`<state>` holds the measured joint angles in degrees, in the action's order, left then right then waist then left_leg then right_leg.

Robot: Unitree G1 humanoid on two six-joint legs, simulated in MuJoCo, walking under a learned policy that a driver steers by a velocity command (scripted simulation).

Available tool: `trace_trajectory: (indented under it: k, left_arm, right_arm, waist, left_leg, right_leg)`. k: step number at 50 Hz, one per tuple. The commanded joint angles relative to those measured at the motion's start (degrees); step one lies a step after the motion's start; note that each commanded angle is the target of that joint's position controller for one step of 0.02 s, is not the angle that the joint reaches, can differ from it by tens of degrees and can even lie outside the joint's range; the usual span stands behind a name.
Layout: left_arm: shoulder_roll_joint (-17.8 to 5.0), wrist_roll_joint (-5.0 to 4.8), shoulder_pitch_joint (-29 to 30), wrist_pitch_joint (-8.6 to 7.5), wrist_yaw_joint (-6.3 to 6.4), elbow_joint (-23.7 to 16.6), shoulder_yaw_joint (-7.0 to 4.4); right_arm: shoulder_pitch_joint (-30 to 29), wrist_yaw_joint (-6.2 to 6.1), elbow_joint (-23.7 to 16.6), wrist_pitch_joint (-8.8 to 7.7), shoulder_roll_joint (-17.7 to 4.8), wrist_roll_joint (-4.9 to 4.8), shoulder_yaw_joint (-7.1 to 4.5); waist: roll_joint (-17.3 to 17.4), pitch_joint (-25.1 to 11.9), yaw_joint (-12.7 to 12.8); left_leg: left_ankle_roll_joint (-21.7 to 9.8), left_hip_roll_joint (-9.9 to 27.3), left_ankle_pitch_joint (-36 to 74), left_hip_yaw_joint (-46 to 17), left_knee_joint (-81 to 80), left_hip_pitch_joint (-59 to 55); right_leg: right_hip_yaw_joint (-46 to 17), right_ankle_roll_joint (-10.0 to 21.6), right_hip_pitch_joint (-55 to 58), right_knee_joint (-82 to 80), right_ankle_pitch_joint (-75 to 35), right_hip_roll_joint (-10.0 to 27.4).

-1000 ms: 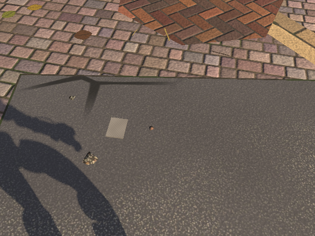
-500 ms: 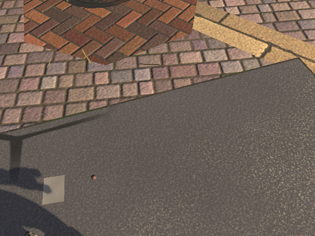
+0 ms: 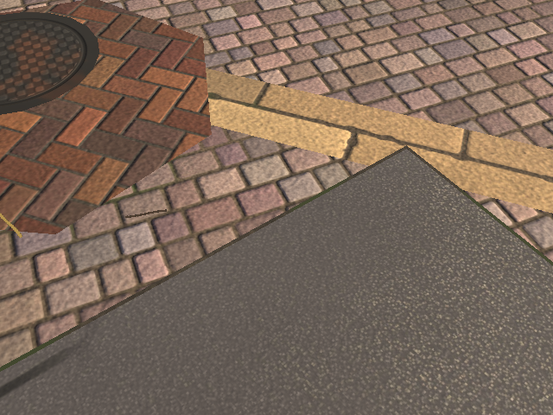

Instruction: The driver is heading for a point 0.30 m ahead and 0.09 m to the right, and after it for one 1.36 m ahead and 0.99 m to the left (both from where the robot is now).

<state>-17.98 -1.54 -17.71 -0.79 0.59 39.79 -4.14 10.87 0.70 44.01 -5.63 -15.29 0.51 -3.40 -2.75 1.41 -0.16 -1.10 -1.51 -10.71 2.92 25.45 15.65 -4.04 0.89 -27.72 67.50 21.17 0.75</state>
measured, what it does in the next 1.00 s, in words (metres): walks ahead: right foot, then left foot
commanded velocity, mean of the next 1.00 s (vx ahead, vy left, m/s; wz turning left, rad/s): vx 0.25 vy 0.00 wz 0.13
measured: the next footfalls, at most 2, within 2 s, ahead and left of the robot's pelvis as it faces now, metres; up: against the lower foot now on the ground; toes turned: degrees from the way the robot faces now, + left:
right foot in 0.34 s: +0.33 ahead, -0.18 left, +0.00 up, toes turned -10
left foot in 0.78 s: +0.43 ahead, +0.04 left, +0.00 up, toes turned +8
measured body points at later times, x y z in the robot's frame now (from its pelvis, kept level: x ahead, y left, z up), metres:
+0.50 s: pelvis +0.25 -0.07 +0.00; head +0.30 -0.09 +0.45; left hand +0.45 +0.17 -0.09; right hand +0.28 -0.37 -0.14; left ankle +0.20 +0.09 -0.65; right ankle +0.29 -0.17 -0.74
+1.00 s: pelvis +0.34 -0.06 +0.00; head +0.37 -0.04 +0.45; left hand +0.46 +0.25 -0.10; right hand +0.50 -0.33 -0.09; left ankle +0.39 +0.04 -0.74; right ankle +0.38 -0.21 -0.69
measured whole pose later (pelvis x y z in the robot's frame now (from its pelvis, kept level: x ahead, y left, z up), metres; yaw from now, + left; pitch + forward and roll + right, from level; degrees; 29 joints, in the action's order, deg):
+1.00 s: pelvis +0.34 -0.06 +0.00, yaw +12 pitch +2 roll -2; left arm -17.0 0.0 -4.2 -1.2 0.7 45.1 -4.9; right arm 15.4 -1.6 40.7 0.1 -16.7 -0.3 -4.4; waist -0.1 1.6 -2.0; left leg -3.3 -2.6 -7.4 -4.0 25.3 19.9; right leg -2.2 -0.7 -26.5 50.6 21.8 0.1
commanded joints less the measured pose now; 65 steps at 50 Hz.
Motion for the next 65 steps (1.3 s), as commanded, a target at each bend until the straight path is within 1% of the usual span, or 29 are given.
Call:
trace_trajectory:
  k: [1,8,12,15,17,18,19,20,21,23,26,28,33,37,38,39,40,41,42,44,48,51,57,58,59,60,61,62,65]
  left_arm:
    - [-3.4,-0.19,1.5,-0.21,-0.37,-5.5,-1.19]
    - [-1.2,0.22,10.5,-0.98,-2.02,-8.3,-0.04]
    - [0.2,0.29,17.3,-1.75,-2.96,-10.8,0.82]
    - [-3.1,0.96,14.9,-2.31,-3.13,-10.5,-0.45]
    - [-8.2,1.44,-1.2,-2.23,-2.20,-5.6,-3.18]
    - [-13.9,3.22,-8.8,-1.86,-0.94,-4.7,-4.25]
    - [-13.9,3.89,-6.0,-1.73,-0.76,-5.8,-3.43]
    - [-9.0,3.79,-2.6,-1.84,-1.06,-6.5,-2.05]
    - [-6.6,3.30,0.6,-2.24,-1.15,-5.9,-1.14]
    - [-2.9,2.08,6.8,-3.03,-1.39,-4.8,-0.33]
    - [-4.2,2.97,12.8,-3.58,-0.71,-3.9,-0.93]
    - [-4.9,2.87,14.1,-2.95,0.45,-3.1,-1.29]
    - [-5.4,1.97,14.4,-0.37,2.33,-1.0,-1.39]
    - [-5.2,-0.02,15.9,1.04,2.51,0.7,-1.42]
    - [-4.7,0.01,12.9,1.16,2.34,1.9,-1.44]
    - [-4.7,1.43,8.6,1.28,1.94,3.1,-1.64]
    - [-3.4,3.52,7.6,1.67,1.57,1.7,-1.20]
    - [-3.8,2.48,11.0,1.56,1.15,0.3,-1.13]
    - [-4.8,0.78,13.4,1.17,0.66,-0.3,-1.46]
    - [-6.3,0.96,15.5,0.14,0.57,0.2,-2.32]
    - [-3.4,1.59,16.2,-1.62,-0.05,1.5,-1.87]
    - [-1.3,1.54,16.0,-1.80,0.21,2.0,-0.97]
    - [-3.9,1.02,10.5,-2.10,-0.48,3.4,-1.49]
    - [-5.6,1.52,8.2,-2.14,-0.35,4.0,-2.07]
    - [-9.4,2.67,5.5,-1.90,0.04,4.1,-2.83]
    - [-13.5,4.54,7.5,-1.30,0.03,4.1,-3.60]
    - [-9.9,4.18,10.8,-1.56,0.22,2.2,-2.69]
    - [-6.5,3.37,13.4,-1.57,0.58,1.4,-1.79]
    - [-5.4,1.98,14.3,-1.12,1.35,1.2,-1.21]
  right_arm:
    - [0.3,-0.40,-1.9,-0.91,-6.5,-0.19,-1.63]
    - [2.1,-0.72,0.4,-0.33,-10.3,-0.56,-2.55]
    - [8.0,-0.09,3.8,0.81,-11.8,-2.20,-2.56]
    - [8.2,-0.09,5.2,1.94,-14.0,-3.17,-2.84]
    - [7.6,-0.34,5.5,2.00,-12.3,-2.84,-1.74]
    - [8.6,-0.12,3.2,1.38,-6.8,-0.66,0.17]
    - [13.0,0.09,3.8,0.59,-4.3,-1.16,1.20]
    - [9.5,-0.04,4.4,0.65,-11.4,-2.76,-0.89]
    - [6.5,-0.22,3.3,0.97,-10.4,-3.34,-0.93]
    - [7.1,-1.35,4.6,2.79,-8.0,-1.86,-1.06]
    - [11.4,-1.90,4.5,5.49,-5.5,-1.47,-1.03]
    - [8.7,-1.70,2.6,5.89,-5.0,-1.21,-1.04]
    - [3.8,0.60,-1.7,7.11,-5.8,-0.89,-1.20]
    - [5.9,1.52,-3.3,7.58,-7.5,-0.66,-2.45]
    - [6.4,1.23,-3.5,7.26,-8.7,-0.41,-3.04]
    - [6.2,0.12,-4.7,7.11,-13.2,-0.30,-4.53]
    - [5.8,-1.02,-6.4,7.20,-18.3,0.10,-5.52]
    - [8.6,-0.42,-6.0,6.02,-16.5,0.65,-4.84]
    - [7.6,-0.08,-6.0,4.76,-15.0,-0.12,-4.56]
    - [3.1,-0.83,-6.4,4.07,-11.4,-1.84,-3.56]
    - [1.4,-2.85,-7.9,4.69,-10.8,-0.57,-3.38]
    - [1.6,-3.25,-8.4,5.33,-11.9,-0.85,-4.02]
    - [-1.0,-2.83,-10.6,7.57,-10.9,-1.52,-3.81]
    - [-0.7,-2.90,-10.9,7.65,-9.4,-1.52,-3.33]
    - [0.9,-2.86,-11.2,7.73,-5.5,-1.11,-2.27]
    - [1.4,-2.80,-13.7,7.23,-6.2,-1.62,-2.60]
    - [2.9,-2.72,-12.5,6.84,-11.0,-0.73,-3.81]
    - [3.7,-2.48,-11.0,7.07,-13.0,-1.07,-4.75]
    - [3.5,-2.28,-10.3,8.32,-9.5,-1.21,-4.12]
  waist:
    - [9.2,-0.2,-0.7]
    - [6.1,1.4,-3.3]
    - [5.4,4.1,-4.7]
    - [7.5,1.8,-0.8]
    - [7.0,-8.8,8.2]
    - [-2.7,-18.3,9.3]
    - [-12.6,-27.5,5.8]
    - [-5.1,-22.9,7.3]
    - [-5.3,-15.2,5.2]
    - [-2.7,-8.2,0.7]
    - [-5.0,-6.0,-3.7]
    - [-4.4,-5.8,-3.6]
    - [-3.6,-6.2,-1.8]
    - [-2.4,-4.1,-3.8]
    - [0.3,-5.1,-3.2]
    - [10.3,-5.5,-1.8]
    - [23.5,-5.3,0.0]
    - [17.3,-13.3,-2.9]
    - [13.3,-10.9,-2.9]
    - [8.6,-5.8,-1.4]
    - [9.6,-5.0,-0.7]
    - [9.9,-4.9,-1.0]
    - [11.5,-6.0,1.8]
    - [9.9,-6.7,2.4]
    - [0.2,-8.8,1.7]
    - [-14.7,-4.8,-0.9]
    - [-10.7,-3.7,-1.1]
    - [-6.9,-3.2,-1.8]
    - [-4.5,-2.1,-1.1]
  left_leg:
    - [-9.0,16.0,1.6,-14.5,-15.7,-8.7]
    - [-8.3,15.1,14.0,-0.1,-17.1,-11.9]
    - [-8.9,16.9,15.7,-0.4,-17.0,-15.0]
    - [-7.8,18.0,33.7,-1.4,-9.6,-19.1]
    - [-4.3,13.4,37.7,1.9,9.8,-9.7]
    - [-0.3,7.3,13.7,3.0,30.8,7.8]
    - [2.6,-0.6,-25.0,-4.8,46.5,17.5]
    - [3.0,2.1,-24.6,-10.7,50.2,18.8]
    - [3.1,4.4,-23.8,-9.1,48.6,21.5]
    - [4.3,7.4,-18.6,-7.4,41.2,18.1]
    - [7.0,5.9,-12.3,-4.5,38.3,11.2]
    - [6.8,6.0,-6.3,-3.7,31.5,11.8]
    - [4.7,6.3,1.9,-2.1,20.1,8.0]
    - [1.1,4.4,2.8,0.1,9.4,3.7]
    - [-0.8,3.0,8.5,0.3,5.7,-0.2]
    - [-4.2,7.2,29.7,-8.0,1.7,-4.8]
    - [-15.8,19.5,33.5,-29.6,-2.8,-11.3]
    - [-21.5,22.0,9.2,-39.7,-7.5,-14.0]
    - [-19.6,20.6,-10.5,-38.4,-10.8,-13.4]
    - [-13.7,17.6,-26.8,-34.9,-13.2,-8.3]
    - [-10.8,11.3,-17.1,-25.9,-14.1,-2.8]
    - [-11.1,9.0,-8.1,-22.7,-11.0,-1.2]
    - [-8.5,7.4,-4.8,-27.7,-4.9,2.4]
    - [-6.2,5.4,-5.6,-26.4,-1.1,5.2]
    - [-2.6,0.4,-15.5,-19.9,12.1,11.4]
    - [-0.3,-5.8,-24.1,-10.1,22.9,22.2]
    - [1.5,-1.1,-22.3,-11.8,33.0,23.1]
    - [2.4,-0.5,-18.7,-11.7,36.9,22.9]
    - [5.5,1.1,-11.8,-9.1,41.2,24.0]
  right_leg:
    - [-2.2,-0.5,-11.9,-1.6,-3.9,5.8]
    - [1.7,-0.9,-11.5,-21.5,-21.1,5.5]
    - [3.9,1.1,-8.2,-31.4,-18.2,3.2]
    - [6.1,3.4,-0.5,-36.6,-12.0,0.4]
    - [6.3,6.2,26.2,-38.6,-18.2,-0.3]
    - [-11.7,11.4,46.5,-36.8,-27.2,15.1]
    - [-31.8,19.1,51.6,-43.4,-39.5,26.8]
    - [-22.9,17.4,44.7,-42.8,-51.4,24.5]
    - [-12.2,15.3,39.3,-41.4,-60.3,21.5]
    - [-3.4,11.7,26.9,-45.4,-56.1,16.5]
    - [4.1,13.3,16.3,-49.6,-59.5,16.3]
    - [7.9,12.2,16.5,-50.5,-53.9,15.0]
    - [11.5,11.9,18.1,-48.9,-42.2,16.0]
    - [11.8,8.5,17.7,-39.8,-37.0,16.3]
    - [12.7,5.8,16.7,-36.0,-30.7,14.5]
    - [15.4,1.3,12.5,-26.2,-16.4,9.9]
    - [15.5,-4.0,-2.5,-9.2,18.0,-0.4]
    - [2.1,-3.3,-6.2,0.0,21.4,-2.8]
    - [-0.5,-1.6,-10.7,1.8,16.3,-1.2]
    - [-0.7,0.3,-12.4,-3.6,7.2,1.7]
    - [1.3,-1.4,-3.3,-16.8,-0.8,-0.2]
    - [1.5,-3.2,2.0,-26.0,-1.5,-2.1]
    - [1.6,-2.5,13.5,-42.8,-10.2,-3.0]
    - [0.1,-1.3,18.8,-46.4,-12.5,0.3]
    - [-10.9,2.7,24.9,-50.3,-10.7,12.3]
    - [-25.9,11.3,22.1,-54.2,-11.8,21.6]
    - [-25.1,14.1,20.8,-53.5,-13.7,22.7]
    - [-18.6,12.2,20.0,-52.1,-16.0,19.4]
    - [-7.1,9.9,20.8,-50.5,-24.7,14.4]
